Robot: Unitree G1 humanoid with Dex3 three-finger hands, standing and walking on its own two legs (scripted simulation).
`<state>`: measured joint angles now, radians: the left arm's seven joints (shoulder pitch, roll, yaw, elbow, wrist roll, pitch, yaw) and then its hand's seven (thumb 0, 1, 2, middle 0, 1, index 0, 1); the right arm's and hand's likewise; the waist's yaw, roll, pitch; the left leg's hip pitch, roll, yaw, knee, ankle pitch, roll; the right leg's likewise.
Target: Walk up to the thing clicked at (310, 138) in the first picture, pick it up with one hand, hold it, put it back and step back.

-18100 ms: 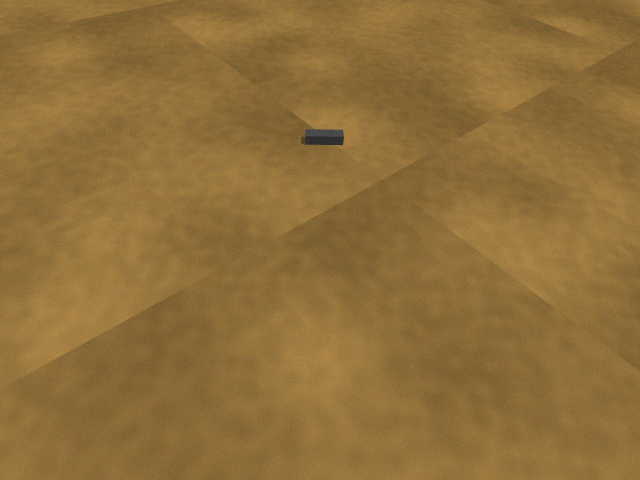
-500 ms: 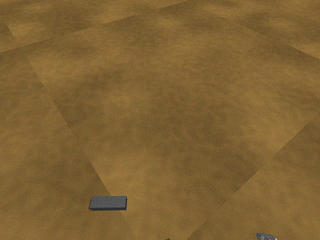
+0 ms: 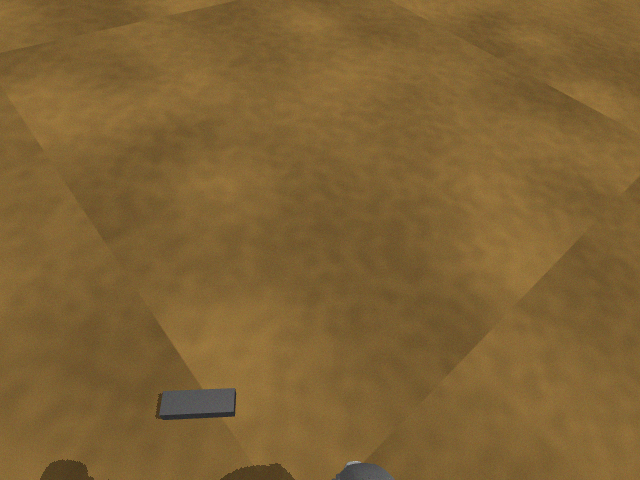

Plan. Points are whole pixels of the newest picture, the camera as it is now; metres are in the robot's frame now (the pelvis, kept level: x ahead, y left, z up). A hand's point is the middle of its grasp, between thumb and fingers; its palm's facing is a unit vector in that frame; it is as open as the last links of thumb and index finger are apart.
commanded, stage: walk up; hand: left
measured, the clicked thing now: (199, 403) +0.42 +0.25 -0.74
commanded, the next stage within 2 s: stand in 1.26 s
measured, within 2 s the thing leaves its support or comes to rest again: neither
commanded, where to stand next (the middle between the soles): +0.05 +0.00 m, yaw +1 degrees
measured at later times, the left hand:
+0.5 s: hand out of the picture +0.13 +0.22 -0.14, palm faces -0.01 -0.95 -0.30, open 7.4 cm
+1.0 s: hand out of the picture +0.09 +0.23 -0.15, palm faces +0.01 -0.95 -0.32, open 7.4 cm
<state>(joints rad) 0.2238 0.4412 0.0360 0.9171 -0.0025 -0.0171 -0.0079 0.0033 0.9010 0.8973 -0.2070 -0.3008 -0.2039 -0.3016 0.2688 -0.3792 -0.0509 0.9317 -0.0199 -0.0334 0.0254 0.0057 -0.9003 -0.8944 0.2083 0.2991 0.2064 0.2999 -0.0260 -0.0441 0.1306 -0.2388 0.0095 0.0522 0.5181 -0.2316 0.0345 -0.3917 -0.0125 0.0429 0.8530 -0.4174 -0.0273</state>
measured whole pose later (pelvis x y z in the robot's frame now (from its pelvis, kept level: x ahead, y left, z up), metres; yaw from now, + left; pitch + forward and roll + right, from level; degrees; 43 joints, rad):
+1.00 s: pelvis +0.03 -0.02 +0.01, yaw +1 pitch -2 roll +0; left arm 0.10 0.34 0.01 1.17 0.00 -0.01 -0.02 0.00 0.90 0.90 -0.21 -0.30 -0.20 -0.30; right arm 0.08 -0.34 0.00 1.16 0.00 -0.02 0.02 0.01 -0.90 -0.89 0.21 0.30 0.20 0.30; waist 0.01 0.00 0.06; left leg -0.12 0.02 0.01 0.32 -0.17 -0.01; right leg -0.14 0.00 -0.03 0.31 -0.13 -0.01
